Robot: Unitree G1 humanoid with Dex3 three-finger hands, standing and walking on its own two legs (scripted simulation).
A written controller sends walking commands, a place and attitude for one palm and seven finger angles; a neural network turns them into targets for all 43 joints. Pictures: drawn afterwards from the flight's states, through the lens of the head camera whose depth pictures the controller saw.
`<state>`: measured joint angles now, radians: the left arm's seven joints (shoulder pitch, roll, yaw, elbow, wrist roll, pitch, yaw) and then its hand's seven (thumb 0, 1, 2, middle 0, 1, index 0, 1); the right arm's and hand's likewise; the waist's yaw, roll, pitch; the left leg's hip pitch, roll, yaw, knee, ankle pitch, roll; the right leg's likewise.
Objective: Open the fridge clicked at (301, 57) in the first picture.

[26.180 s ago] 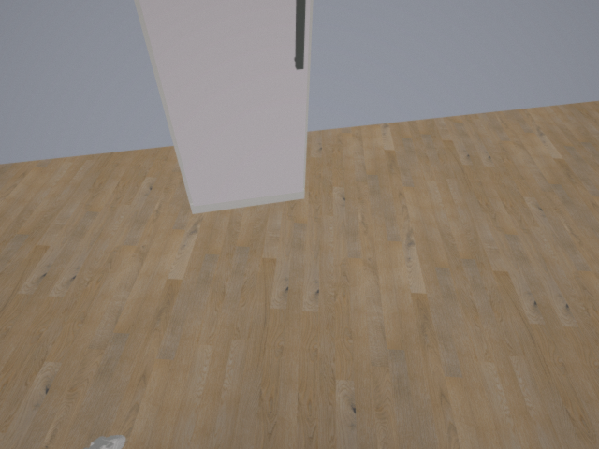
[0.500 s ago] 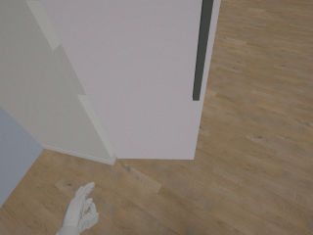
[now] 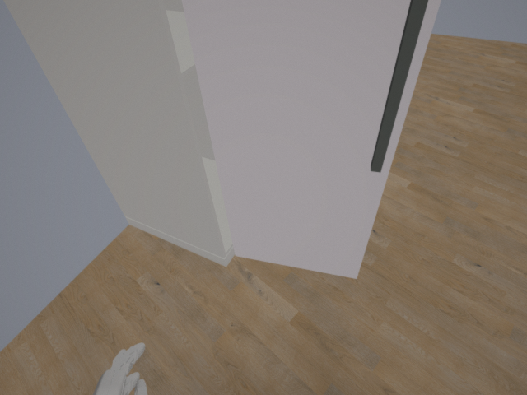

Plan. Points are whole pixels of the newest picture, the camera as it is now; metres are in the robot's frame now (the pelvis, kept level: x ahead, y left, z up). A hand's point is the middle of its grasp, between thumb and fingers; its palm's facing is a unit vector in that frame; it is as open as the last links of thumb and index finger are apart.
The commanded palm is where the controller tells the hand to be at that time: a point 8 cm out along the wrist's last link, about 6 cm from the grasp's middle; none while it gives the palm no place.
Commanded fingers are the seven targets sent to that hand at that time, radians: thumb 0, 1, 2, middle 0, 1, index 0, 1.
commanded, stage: stop stepping back and stand still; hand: right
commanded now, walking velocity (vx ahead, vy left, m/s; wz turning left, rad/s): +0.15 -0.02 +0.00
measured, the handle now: (399, 70) +0.69 -0.21 +0.18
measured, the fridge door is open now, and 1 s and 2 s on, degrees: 77 77 77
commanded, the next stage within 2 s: let the arm hang, fingers relaxed in 0.44 s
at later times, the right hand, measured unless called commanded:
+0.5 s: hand out of the picture +0.16 -0.28 +0.17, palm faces +0.47 +0.77 -0.43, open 7.4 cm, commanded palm +0.11 -0.32 +0.18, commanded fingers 0.00 -0.90 -0.90 0.20 0.30 0.20 0.30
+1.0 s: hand out of the picture -0.06 -0.21 -0.18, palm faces +0.07 +0.98 -0.17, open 7.2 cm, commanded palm none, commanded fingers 0.00 -0.90 -0.90 0.20 0.30 0.20 0.30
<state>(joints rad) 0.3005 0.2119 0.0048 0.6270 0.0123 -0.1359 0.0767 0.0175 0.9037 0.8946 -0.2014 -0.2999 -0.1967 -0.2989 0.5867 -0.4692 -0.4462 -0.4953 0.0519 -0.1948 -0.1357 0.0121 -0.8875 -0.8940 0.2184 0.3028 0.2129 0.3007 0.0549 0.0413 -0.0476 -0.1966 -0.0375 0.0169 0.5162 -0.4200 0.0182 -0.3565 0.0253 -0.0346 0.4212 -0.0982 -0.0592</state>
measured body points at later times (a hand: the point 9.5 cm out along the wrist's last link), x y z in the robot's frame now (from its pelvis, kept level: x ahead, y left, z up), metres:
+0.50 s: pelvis -0.03 -0.02 -0.01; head -0.05 -0.02 +0.44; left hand +0.14 +0.19 -0.09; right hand +0.13 -0.32 +0.19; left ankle -0.04 +0.09 -0.74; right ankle +0.02 -0.12 -0.74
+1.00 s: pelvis -0.04 -0.02 +0.00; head -0.01 -0.05 +0.45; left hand +0.00 +0.26 -0.13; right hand -0.06 -0.26 -0.17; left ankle -0.04 +0.09 -0.74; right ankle +0.00 -0.13 -0.74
